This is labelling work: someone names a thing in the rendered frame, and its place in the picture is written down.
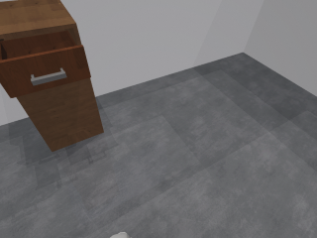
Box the drawer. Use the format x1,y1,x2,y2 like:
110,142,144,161
0,31,91,98

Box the cabinet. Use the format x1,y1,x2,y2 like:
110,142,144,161
0,0,104,152

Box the handle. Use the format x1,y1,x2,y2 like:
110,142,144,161
31,67,67,86

